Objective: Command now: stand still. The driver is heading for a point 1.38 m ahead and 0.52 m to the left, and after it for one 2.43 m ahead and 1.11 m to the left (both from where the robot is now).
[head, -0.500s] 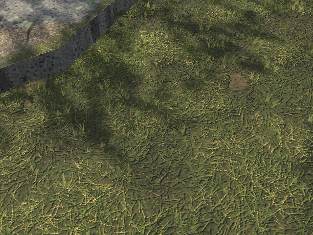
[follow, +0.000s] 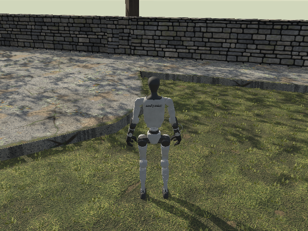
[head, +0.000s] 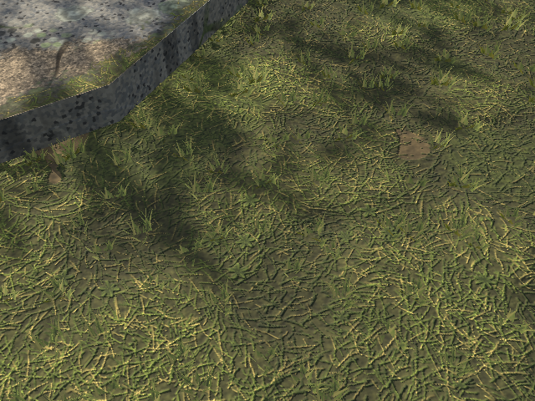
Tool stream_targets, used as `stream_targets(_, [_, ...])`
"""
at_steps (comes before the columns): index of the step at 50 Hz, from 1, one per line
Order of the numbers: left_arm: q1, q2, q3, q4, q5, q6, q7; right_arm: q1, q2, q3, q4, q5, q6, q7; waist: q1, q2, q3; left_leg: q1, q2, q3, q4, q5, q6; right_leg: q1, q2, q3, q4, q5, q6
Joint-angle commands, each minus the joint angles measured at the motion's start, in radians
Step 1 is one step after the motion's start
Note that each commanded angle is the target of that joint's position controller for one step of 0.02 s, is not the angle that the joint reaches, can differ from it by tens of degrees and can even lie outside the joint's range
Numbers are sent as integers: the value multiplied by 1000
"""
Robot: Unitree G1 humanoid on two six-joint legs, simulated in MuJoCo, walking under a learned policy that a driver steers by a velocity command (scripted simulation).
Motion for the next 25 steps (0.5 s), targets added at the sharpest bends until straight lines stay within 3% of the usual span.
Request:
stream_targets(1, [-4, 105, 23, -16, -1, -10, 7, -5, -109, -24, -24, 1, -11, -3, -2, 2, -34, -20, 44, -47, -98, 188, 21, 36, -41, 43, -71, 219, -20])
stream_targets(25, [13, 86, 8, 165, -5, -10, 14, 52, -99, -11, 123, 3, -6, -13, -3, 2, -5, -8, 26, -42, -135, 177, 32, 29, -35, 14, -106, 192, -6])
Velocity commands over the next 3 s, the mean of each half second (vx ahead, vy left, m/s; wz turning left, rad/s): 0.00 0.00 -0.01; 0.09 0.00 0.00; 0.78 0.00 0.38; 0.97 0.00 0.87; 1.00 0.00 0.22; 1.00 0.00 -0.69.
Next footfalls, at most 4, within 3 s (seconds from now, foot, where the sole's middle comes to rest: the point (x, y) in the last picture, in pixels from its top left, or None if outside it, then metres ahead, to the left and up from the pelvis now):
1.16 right None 0.10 -0.15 -0.77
1.62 left None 0.48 0.06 -0.77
2.06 right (220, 256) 0.94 0.17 -0.77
2.50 left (82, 217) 1.10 0.63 -0.77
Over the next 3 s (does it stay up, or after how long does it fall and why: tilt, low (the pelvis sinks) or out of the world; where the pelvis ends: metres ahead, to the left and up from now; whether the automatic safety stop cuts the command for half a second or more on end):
stays up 1.36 0.69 -0.01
